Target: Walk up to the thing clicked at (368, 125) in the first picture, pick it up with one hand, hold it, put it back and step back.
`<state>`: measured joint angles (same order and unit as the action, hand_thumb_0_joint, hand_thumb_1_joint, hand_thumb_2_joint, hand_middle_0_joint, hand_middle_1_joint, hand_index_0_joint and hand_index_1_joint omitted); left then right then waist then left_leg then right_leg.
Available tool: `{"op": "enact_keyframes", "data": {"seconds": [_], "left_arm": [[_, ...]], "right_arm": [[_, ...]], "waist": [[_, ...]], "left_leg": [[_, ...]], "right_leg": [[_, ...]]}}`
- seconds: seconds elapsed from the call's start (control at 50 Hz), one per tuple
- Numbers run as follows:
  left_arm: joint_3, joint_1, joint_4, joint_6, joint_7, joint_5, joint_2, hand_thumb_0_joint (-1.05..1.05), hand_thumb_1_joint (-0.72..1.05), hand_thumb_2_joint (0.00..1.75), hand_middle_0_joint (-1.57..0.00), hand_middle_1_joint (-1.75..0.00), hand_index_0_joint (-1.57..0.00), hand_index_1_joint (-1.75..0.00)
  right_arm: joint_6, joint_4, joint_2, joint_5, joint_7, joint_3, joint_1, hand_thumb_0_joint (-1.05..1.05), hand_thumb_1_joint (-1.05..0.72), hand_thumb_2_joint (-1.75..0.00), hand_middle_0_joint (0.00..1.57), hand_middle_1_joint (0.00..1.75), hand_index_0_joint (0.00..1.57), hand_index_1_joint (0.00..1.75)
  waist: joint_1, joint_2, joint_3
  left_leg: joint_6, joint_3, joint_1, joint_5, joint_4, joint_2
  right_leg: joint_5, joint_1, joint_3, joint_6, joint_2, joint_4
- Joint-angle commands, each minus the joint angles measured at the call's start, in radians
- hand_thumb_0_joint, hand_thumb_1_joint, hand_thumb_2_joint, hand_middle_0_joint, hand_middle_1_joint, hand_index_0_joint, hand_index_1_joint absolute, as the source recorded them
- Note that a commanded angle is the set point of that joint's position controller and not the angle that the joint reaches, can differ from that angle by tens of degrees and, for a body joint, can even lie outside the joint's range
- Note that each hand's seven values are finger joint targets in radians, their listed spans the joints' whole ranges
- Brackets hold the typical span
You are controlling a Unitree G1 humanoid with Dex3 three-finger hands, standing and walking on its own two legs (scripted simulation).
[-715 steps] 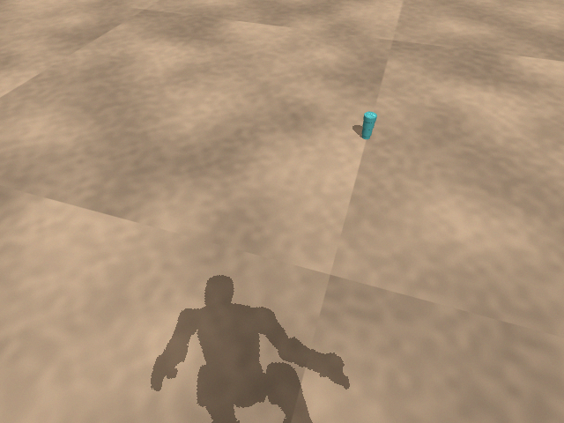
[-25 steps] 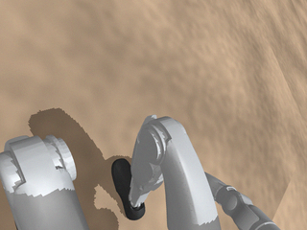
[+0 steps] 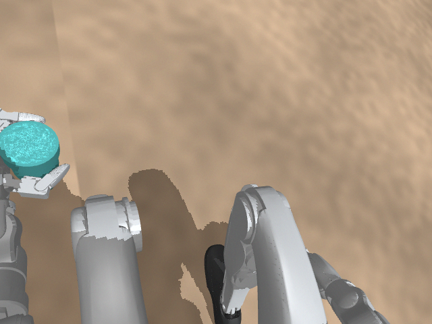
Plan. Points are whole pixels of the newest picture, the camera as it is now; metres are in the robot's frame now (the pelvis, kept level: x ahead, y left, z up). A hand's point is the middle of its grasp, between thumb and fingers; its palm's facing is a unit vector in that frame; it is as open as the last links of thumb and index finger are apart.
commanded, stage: settle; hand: left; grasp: from the side
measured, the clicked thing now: (36, 164) +0.38 +0.28 -0.10
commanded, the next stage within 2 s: lift in 1.10 s
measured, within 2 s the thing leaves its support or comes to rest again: neither
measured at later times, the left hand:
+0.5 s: hand (37, 130) +0.40 +0.27 +0.00, palm faces +0.21 -0.97 -0.07, open 10.0 cm
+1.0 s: hand (29, 123) +0.39 +0.27 +0.03, palm faces +0.23 -0.97 -0.06, open 10.0 cm
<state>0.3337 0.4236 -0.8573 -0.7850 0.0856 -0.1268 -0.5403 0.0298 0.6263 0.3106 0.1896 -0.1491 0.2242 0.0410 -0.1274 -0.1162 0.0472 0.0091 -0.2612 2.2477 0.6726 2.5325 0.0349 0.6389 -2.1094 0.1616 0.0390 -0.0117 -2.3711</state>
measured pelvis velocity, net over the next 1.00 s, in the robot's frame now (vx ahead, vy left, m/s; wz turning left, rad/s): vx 0.02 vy -0.01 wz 0.12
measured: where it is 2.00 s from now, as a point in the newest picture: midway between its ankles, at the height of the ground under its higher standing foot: (173, 317)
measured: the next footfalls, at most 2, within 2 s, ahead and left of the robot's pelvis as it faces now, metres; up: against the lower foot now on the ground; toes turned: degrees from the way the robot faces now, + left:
none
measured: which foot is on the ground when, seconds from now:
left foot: down 0.00-1.00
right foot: down 0.00-1.00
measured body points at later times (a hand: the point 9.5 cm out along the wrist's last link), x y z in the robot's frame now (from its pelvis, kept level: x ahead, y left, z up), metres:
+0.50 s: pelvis +0.02 -0.01 +0.04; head +0.22 +0.07 +0.43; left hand +0.38 +0.32 +0.00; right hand +0.20 -0.26 -0.08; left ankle +0.09 +0.13 -0.27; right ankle +0.13 -0.13 -0.27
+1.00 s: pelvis +0.02 -0.01 +0.06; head +0.20 +0.06 +0.47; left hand +0.38 +0.32 +0.04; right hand +0.21 -0.26 -0.06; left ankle +0.09 +0.13 -0.27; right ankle +0.13 -0.13 -0.27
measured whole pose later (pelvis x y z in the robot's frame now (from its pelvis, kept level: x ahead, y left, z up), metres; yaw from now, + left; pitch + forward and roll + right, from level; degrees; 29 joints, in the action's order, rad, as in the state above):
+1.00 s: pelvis +0.02 -0.01 +0.06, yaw +7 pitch +31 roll -5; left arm 0.37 0.46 -0.75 -0.60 0.23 -0.16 -0.37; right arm 0.01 0.68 0.27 0.07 -0.05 0.02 -0.05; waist -0.09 -0.02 -0.13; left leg 0.03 -0.11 2.14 0.69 2.28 0.04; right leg 0.69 -2.09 0.05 0.01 0.02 -2.23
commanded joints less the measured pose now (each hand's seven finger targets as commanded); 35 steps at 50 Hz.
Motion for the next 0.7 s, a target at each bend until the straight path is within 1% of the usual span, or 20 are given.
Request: {"op": "enact_keyframes", "data": {"seconds": [0.0,0.04,0.08,0.14,0.16,0.22,0.24,0.26,0.28,0.32,0.34,0.38,0.4,0.42,0.44,0.52,0.54,0.56,0.58,0.68], "left_arm": [[0.002,0.290,0.277,-0.049,0.030,-0.032,-0.114,0.00,0.25,1.25,-1.28,-1.37,-1.27,-1.40],[0.045,0.295,0.314,-0.037,0.040,-0.040,-0.153,0.00,0.24,1.24,-1.27,-1.36,-1.26,-1.38],[0.031,0.275,0.308,-0.021,0.055,-0.055,-0.114,0.00,0.23,1.23,-1.26,-1.35,-1.25,-1.37],[0.044,0.256,0.291,0.002,0.073,-0.068,-0.095,0.00,0.23,1.24,-1.27,-1.36,-1.26,-1.38],[0.054,0.300,0.327,0.001,0.077,-0.069,-0.111,0.00,0.21,1.23,-1.27,-1.36,-1.26,-1.39],[0.094,0.284,0.390,0.010,0.086,-0.066,-0.153,0.00,0.21,1.23,-1.27,-1.36,-1.26,-1.38],[0.057,0.215,0.303,0.029,0.098,-0.067,-0.088,0.00,0.20,1.24,-1.27,-1.37,-1.26,-1.39],[0.066,0.295,0.384,0.025,0.102,-0.069,-0.106,0.00,0.20,1.24,-1.27,-1.37,-1.26,-1.39],[0.076,0.249,0.341,0.036,0.106,-0.071,-0.096,0.00,0.20,1.24,-1.27,-1.37,-1.26,-1.39],[0.099,0.279,0.381,0.043,0.108,-0.076,-0.112,0.00,0.15,1.24,-1.28,-1.37,-1.27,-1.40],[0.076,0.248,0.347,0.055,0.114,-0.079,-0.071,0.00,0.16,1.24,-1.27,-1.37,-1.26,-1.40],[0.097,0.242,0.349,0.065,0.118,-0.080,-0.074,0.00,0.17,1.25,-1.28,-1.38,-1.27,-1.41],[0.080,0.221,0.334,0.071,0.123,-0.075,-0.060,0.00,0.15,1.25,-1.29,-1.39,-1.28,-1.41],[0.100,0.266,0.404,0.066,0.125,-0.075,-0.087,0.00,0.17,1.25,-1.29,-1.38,-1.28,-1.40],[0.098,0.241,0.386,0.073,0.128,-0.070,-0.088,0.00,0.14,1.25,-1.29,-1.38,-1.28,-1.41],[0.088,0.255,0.372,0.087,0.131,-0.081,-0.040,0.00,0.17,1.27,-1.31,-1.40,-1.30,-1.42],[0.098,0.300,0.417,0.083,0.130,-0.080,-0.062,0.00,0.16,1.28,-1.32,-1.40,-1.30,-1.43],[0.108,0.248,0.383,0.087,0.131,-0.075,-0.063,0.00,0.16,1.28,-1.32,-1.41,-1.31,-1.44],[0.115,0.285,0.422,0.085,0.130,-0.069,-0.088,0.00,0.16,1.29,-1.32,-1.41,-1.31,-1.44],[0.069,0.264,0.345,0.098,0.139,-0.073,-0.003,0.00,0.16,1.31,-1.33,-1.43,-1.32,-1.46]], "right_arm": [[-0.004,-0.047,0.262,-0.034,0.027,-0.130,-0.073,0.00,-0.89,-0.90,0.20,0.30,0.20,0.30],[-0.006,-0.039,0.257,-0.047,0.035,-0.149,-0.078,0.00,-0.89,-0.90,0.20,0.30,0.20,0.30],[-0.003,-0.041,0.243,-0.058,0.041,-0.158,-0.092,0.00,-0.89,-0.90,0.20,0.30,0.20,0.30],[-0.007,-0.034,0.232,-0.073,0.053,-0.176,-0.103,0.00,-0.89,-0.90,0.20,0.30,0.20,0.30],[-0.007,-0.037,0.225,-0.074,0.055,-0.178,-0.112,0.00,-0.90,-0.90,0.20,0.30,0.20,0.30],[-0.004,-0.025,0.214,-0.081,0.064,-0.197,-0.137,0.00,-0.90,-0.90,0.20,0.30,0.20,0.30],[-0.004,-0.035,0.212,-0.089,0.066,-0.198,-0.129,0.00,-0.90,-0.90,0.20,0.30,0.20,0.30],[-0.004,-0.025,0.208,-0.088,0.068,-0.203,-0.145,0.00,-0.90,-0.90,0.20,0.30,0.20,0.30],[-0.004,-0.027,0.209,-0.094,0.071,-0.209,-0.142,0.00,-0.90,-0.90,0.20,0.30,0.20,0.30],[-0.006,-0.026,0.205,-0.100,0.077,-0.217,-0.152,0.00,-0.90,-0.90,0.20,0.30,0.20,0.30],[-0.006,-0.032,0.205,-0.105,0.077,-0.221,-0.150,0.00,-0.90,-0.90,0.20,0.30,0.20,0.30],[-0.009,-0.027,0.203,-0.108,0.082,-0.232,-0.155,0.00,-0.90,-0.90,0.20,0.30,0.20,0.30],[-0.009,-0.036,0.198,-0.109,0.083,-0.233,-0.156,0.00,-0.91,-0.90,0.20,0.30,0.20,0.30],[-0.010,-0.030,0.195,-0.109,0.084,-0.238,-0.164,0.00,-0.90,-0.90,0.20,0.30,0.20,0.30],[-0.009,-0.030,0.197,-0.112,0.087,-0.242,-0.164,0.00,-0.91,-0.90,0.20,0.30,0.20,0.30],[-0.019,-0.032,0.185,-0.120,0.093,-0.250,-0.159,0.00,-0.90,-0.90,0.20,0.30,0.20,0.30],[-0.023,-0.026,0.187,-0.119,0.094,-0.254,-0.169,0.00,-0.90,-0.90,0.20,0.30,0.20,0.30],[-0.023,-0.034,0.182,-0.118,0.097,-0.256,-0.166,0.00,-0.91,-0.90,0.20,0.30,0.20,0.30],[-0.024,-0.031,0.179,-0.119,0.098,-0.261,-0.171,0.00,-0.91,-0.90,0.20,0.30,0.20,0.30],[-0.037,-0.031,0.177,-0.121,0.101,-0.264,-0.167,0.00,-0.90,-0.90,0.20,0.30,0.20,0.30]], "waist": [[-0.033,0.389,-0.594],[-0.002,0.381,-0.625],[-0.001,0.360,-0.659],[0.005,0.325,-0.681],[0.000,0.320,-0.701],[0.038,0.339,-0.772],[0.026,0.308,-0.744],[0.022,0.315,-0.768],[0.030,0.296,-0.770],[0.041,0.314,-0.786],[0.033,0.308,-0.776],[0.042,0.274,-0.779],[0.035,0.268,-0.789],[0.049,0.278,-0.822],[0.059,0.289,-0.823],[0.044,0.264,-0.791],[0.051,0.284,-0.803],[0.054,0.263,-0.807],[0.055,0.259,-0.824],[0.034,0.251,-0.781]], "left_leg": [[-0.012,0.107,-0.400,0.053,-0.376,-0.005],[-0.016,0.123,-0.405,0.044,-0.377,-0.007],[-0.018,0.135,-0.405,0.014,-0.381,-0.011],[-0.022,0.150,-0.410,-0.013,-0.379,-0.011],[-0.024,0.155,-0.396,-0.012,-0.379,-0.012],[-0.022,0.170,-0.441,-0.068,-0.388,-0.012],[-0.023,0.172,-0.426,-0.075,-0.400,-0.013],[-0.022,0.172,-0.437,-0.092,-0.396,-0.012],[-0.024,0.176,-0.437,-0.099,-0.402,-0.013],[-0.022,0.179,-0.458,-0.111,-0.415,-0.013],[-0.022,0.179,-0.461,-0.113,-0.422,-0.013],[-0.026,0.187,-0.457,-0.114,-0.422,-0.012],[-0.027,0.190,-0.449,-0.114,-0.423,-0.012],[-0.027,0.195,-0.460,-0.130,-0.426,-0.013],[-0.025,0.196,-0.485,-0.145,-0.437,-0.012],[-0.029,0.199,-0.468,-0.122,-0.454,-0.013],[-0.026,0.201,-0.484,-0.118,-0.459,-0.011],[-0.029,0.202,-0.485,-0.117,-0.460,-0.011],[-0.032,0.207,-0.479,-0.113,-0.458,-0.012],[-0.031,0.205,-0.494,-0.119,-0.481,-0.012]], "right_leg": [[-0.062,0.210,0.044,-0.075,-0.046,0.221],[-0.059,0.211,0.027,-0.077,-0.045,0.230],[-0.072,0.227,0.015,-0.077,-0.041,0.234],[-0.089,0.242,-0.002,-0.075,-0.037,0.253],[-0.086,0.265,-0.008,-0.073,-0.036,0.260],[-0.120,0.299,-0.027,-0.074,-0.030,0.267],[-0.119,0.293,-0.028,-0.074,-0.027,0.268],[-0.139,0.306,-0.030,-0.074,-0.027,0.273],[-0.140,0.309,-0.034,-0.073,-0.025,0.276],[-0.142,0.305,-0.036,-0.076,-0.023,0.279],[-0.143,0.302,-0.035,-0.075,-0.020,0.283],[-0.143,0.317,-0.042,-0.071,-0.020,0.303],[-0.145,0.339,-0.046,-0.069,-0.018,0.311],[-0.159,0.363,-0.053,-0.069,-0.016,0.312],[-0.164,0.350,-0.054,-0.072,-0.015,0.311],[-0.142,0.337,-0.059,-0.072,-0.013,0.331],[-0.137,0.338,-0.062,-0.074,-0.013,0.333],[-0.134,0.357,-0.063,-0.071,-0.013,0.344],[-0.130,0.372,-0.072,-0.069,-0.013,0.354],[-0.134,0.347,-0.069,-0.072,-0.010,0.365]]}}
